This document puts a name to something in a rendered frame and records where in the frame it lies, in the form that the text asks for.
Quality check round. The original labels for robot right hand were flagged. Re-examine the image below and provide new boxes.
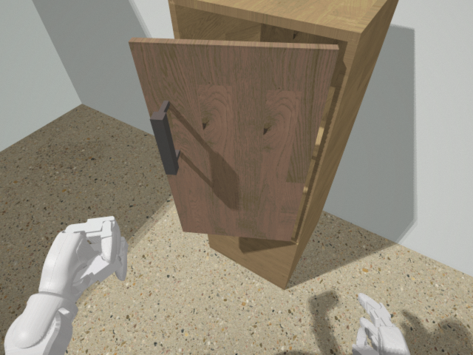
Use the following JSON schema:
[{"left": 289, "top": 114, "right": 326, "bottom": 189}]
[{"left": 352, "top": 293, "right": 410, "bottom": 355}]

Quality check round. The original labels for left robot forearm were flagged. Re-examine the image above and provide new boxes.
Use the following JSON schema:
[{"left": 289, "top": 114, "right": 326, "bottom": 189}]
[{"left": 4, "top": 292, "right": 78, "bottom": 355}]

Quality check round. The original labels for robot left hand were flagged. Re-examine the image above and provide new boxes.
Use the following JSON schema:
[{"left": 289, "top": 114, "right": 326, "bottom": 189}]
[{"left": 38, "top": 216, "right": 129, "bottom": 303}]

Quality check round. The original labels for cupboard door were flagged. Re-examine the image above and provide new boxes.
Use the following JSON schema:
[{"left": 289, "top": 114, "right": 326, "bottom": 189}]
[{"left": 129, "top": 37, "right": 339, "bottom": 241}]

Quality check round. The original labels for handle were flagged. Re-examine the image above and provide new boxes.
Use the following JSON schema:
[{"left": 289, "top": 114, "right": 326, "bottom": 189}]
[{"left": 150, "top": 101, "right": 180, "bottom": 175}]

